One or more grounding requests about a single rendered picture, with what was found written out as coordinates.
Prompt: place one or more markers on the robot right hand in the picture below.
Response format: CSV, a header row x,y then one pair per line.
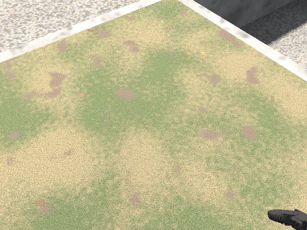
x,y
296,218

